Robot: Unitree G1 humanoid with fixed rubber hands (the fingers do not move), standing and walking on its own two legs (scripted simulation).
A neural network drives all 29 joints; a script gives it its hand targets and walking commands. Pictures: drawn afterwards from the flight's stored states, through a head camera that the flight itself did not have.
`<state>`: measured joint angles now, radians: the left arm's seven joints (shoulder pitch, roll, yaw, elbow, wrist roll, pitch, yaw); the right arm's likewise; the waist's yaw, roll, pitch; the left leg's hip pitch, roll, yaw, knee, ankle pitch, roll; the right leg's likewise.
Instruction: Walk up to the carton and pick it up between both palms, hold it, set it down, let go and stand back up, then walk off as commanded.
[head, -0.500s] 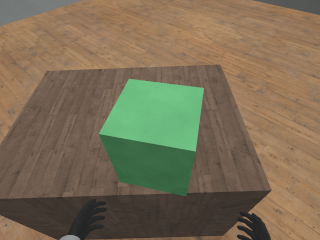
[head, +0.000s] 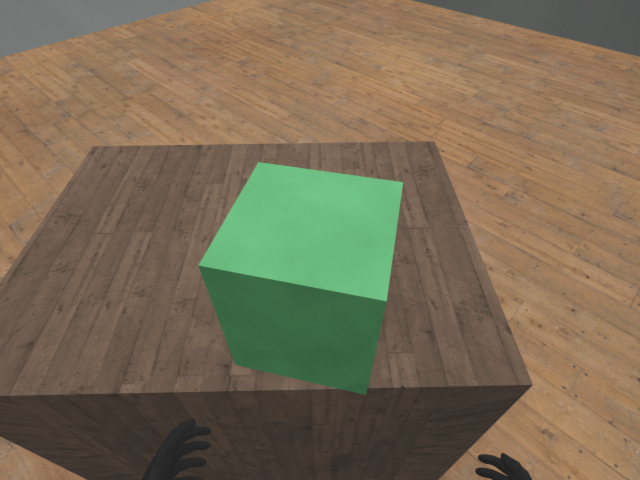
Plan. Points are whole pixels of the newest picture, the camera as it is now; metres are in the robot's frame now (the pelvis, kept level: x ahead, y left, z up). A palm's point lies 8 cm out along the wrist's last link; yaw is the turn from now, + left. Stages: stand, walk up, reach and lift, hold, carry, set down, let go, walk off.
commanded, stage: let go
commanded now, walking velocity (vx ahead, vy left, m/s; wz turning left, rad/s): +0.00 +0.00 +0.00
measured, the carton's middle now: (313, 280) +0.41 +0.02 +0.02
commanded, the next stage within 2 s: stand in 0.22 s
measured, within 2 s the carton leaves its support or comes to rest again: neither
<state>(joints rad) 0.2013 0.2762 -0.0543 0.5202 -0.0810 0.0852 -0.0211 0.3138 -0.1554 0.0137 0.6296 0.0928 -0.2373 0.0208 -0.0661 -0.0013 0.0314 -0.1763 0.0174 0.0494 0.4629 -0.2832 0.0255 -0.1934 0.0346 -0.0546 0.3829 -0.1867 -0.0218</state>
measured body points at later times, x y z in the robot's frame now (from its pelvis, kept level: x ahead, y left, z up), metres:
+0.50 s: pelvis +0.00 +0.00 +0.00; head -0.02 +0.01 +0.45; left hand +0.17 +0.23 -0.09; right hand +0.07 -0.28 -0.12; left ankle -0.02 +0.10 -0.74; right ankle +0.01 -0.10 -0.74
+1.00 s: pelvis -0.03 -0.01 +0.00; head -0.06 +0.00 +0.45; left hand +0.11 +0.25 -0.11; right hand +0.00 -0.29 -0.13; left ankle -0.02 +0.10 -0.74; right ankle +0.01 -0.10 -0.74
